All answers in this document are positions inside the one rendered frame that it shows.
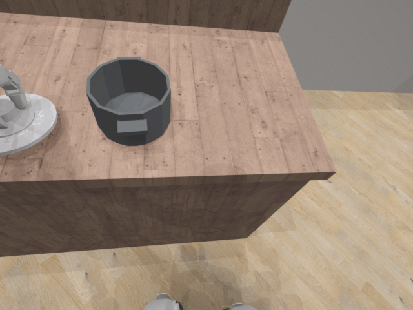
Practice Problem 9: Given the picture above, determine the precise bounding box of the table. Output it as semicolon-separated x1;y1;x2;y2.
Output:
0;0;337;257

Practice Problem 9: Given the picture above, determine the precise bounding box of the knob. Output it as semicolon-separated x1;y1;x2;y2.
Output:
0;99;19;123

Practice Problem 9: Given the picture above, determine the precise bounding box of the robot left shin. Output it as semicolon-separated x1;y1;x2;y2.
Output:
156;293;173;301

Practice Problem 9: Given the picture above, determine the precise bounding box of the left robot hand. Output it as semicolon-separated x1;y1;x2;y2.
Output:
0;64;28;129

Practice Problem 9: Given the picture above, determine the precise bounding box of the pot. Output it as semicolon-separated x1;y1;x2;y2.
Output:
86;57;171;146

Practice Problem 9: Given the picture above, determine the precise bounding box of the lid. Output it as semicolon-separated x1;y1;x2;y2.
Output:
0;94;58;156

